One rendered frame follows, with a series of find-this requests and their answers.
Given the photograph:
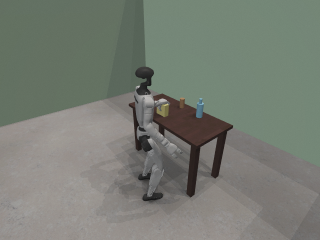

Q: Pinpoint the right robot forearm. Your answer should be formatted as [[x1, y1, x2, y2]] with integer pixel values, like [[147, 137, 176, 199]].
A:
[[146, 124, 170, 148]]

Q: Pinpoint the robot right upper arm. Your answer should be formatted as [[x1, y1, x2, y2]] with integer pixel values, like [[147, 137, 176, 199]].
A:
[[142, 96, 155, 131]]

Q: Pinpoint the robot right hand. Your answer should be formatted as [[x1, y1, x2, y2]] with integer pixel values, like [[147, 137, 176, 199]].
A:
[[166, 143, 183, 159]]

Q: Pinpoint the robot left hand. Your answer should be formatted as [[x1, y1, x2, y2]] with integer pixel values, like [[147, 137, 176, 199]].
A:
[[157, 98, 171, 111]]

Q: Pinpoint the robot right foot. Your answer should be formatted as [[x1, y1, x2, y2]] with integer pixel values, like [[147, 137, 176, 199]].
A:
[[142, 192, 163, 201]]

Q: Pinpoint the sponge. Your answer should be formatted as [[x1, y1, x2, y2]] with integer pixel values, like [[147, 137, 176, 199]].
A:
[[156, 104, 169, 117]]

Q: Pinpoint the table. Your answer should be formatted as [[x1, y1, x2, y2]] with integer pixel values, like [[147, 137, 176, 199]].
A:
[[129, 93, 233, 197]]

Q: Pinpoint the left robot forearm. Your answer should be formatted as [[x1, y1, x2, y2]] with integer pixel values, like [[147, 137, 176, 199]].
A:
[[154, 100, 161, 107]]

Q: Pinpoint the robot torso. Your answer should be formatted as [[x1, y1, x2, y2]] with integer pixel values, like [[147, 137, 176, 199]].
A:
[[134, 90, 155, 143]]

